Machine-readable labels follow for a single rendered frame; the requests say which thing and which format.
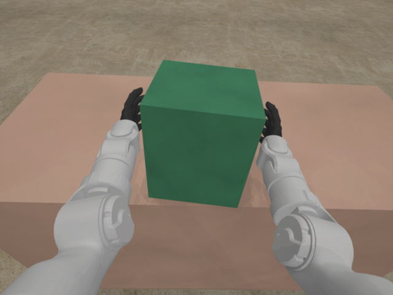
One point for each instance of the left robot forearm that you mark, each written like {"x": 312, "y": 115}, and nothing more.
{"x": 114, "y": 165}

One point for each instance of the robot left hand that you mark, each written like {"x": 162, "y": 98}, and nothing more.
{"x": 131, "y": 107}

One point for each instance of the pedestal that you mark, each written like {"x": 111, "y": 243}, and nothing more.
{"x": 341, "y": 136}

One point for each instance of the right robot upper arm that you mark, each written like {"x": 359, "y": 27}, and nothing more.
{"x": 318, "y": 254}

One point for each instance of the carton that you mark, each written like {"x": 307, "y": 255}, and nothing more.
{"x": 201, "y": 125}

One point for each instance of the robot right hand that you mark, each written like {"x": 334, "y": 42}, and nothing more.
{"x": 273, "y": 123}

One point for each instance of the right robot forearm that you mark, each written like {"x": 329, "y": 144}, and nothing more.
{"x": 285, "y": 183}

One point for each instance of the left robot upper arm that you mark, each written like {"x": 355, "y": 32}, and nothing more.
{"x": 89, "y": 233}

